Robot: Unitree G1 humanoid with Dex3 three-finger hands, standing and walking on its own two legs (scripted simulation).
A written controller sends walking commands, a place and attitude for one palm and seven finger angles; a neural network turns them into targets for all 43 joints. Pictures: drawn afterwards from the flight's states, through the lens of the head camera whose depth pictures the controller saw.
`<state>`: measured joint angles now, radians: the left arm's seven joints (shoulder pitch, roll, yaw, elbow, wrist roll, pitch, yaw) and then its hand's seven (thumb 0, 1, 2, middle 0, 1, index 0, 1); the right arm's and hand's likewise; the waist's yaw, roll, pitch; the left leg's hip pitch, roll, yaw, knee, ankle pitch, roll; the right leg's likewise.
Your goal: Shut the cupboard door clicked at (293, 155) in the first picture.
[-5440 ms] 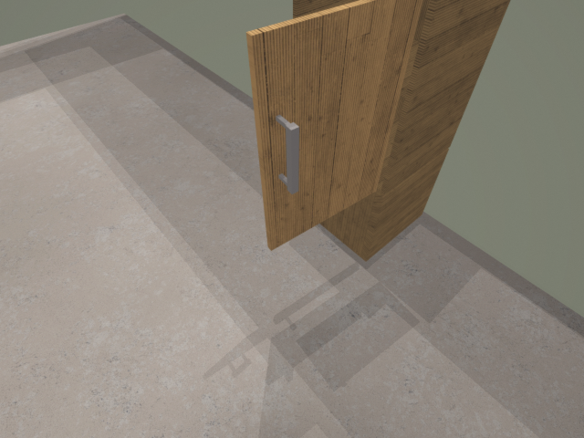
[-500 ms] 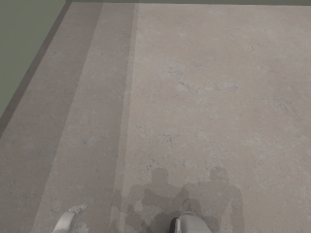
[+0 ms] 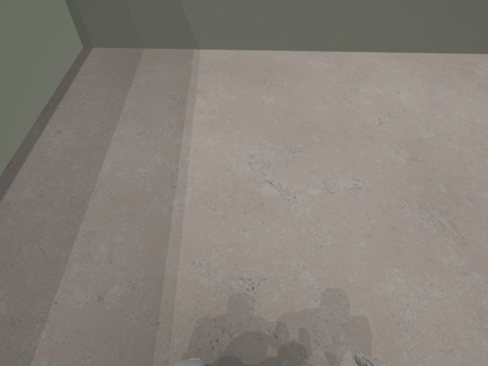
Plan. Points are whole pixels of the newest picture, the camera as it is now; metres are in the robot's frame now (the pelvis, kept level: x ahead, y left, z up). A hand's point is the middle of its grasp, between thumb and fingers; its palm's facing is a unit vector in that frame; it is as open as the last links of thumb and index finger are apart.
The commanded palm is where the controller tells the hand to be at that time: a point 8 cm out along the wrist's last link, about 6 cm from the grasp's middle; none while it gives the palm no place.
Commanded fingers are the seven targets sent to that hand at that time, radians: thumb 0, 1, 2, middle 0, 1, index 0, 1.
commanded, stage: walk to a spot facing it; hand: left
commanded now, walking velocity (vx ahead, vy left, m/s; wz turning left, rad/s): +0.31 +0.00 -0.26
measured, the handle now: out of the picture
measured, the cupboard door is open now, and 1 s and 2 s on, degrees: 84 84 84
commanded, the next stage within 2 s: none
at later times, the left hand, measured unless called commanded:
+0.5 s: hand (182, 301) +0.26 +0.15 -0.16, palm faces +0.14 -0.97 -0.17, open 7.4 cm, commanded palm none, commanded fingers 0.00 0.90 0.90 -0.20 -0.30 -0.20 -0.30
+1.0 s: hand (163, 303) +0.25 +0.19 -0.16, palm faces +0.42 -0.86 -0.30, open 7.4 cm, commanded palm none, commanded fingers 0.00 0.90 0.90 -0.20 -0.30 -0.20 -0.30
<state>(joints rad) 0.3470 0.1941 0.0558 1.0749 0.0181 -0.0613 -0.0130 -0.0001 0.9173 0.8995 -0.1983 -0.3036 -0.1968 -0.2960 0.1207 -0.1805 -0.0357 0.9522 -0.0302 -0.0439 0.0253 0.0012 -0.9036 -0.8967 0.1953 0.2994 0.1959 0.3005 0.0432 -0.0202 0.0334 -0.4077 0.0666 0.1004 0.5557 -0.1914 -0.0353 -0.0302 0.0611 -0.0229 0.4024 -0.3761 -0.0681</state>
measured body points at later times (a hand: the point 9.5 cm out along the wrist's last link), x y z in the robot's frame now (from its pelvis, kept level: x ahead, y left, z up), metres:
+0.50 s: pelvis +0.17 -0.03 +0.00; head +0.20 -0.02 +0.45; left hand +0.25 +0.21 -0.14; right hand +0.18 -0.28 -0.15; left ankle +0.13 +0.08 -0.68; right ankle +0.18 -0.15 -0.73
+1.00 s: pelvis +0.24 -0.06 -0.01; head +0.30 -0.05 +0.44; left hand +0.23 +0.23 -0.13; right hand +0.43 -0.26 -0.16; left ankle +0.20 +0.09 -0.73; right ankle +0.30 -0.16 -0.74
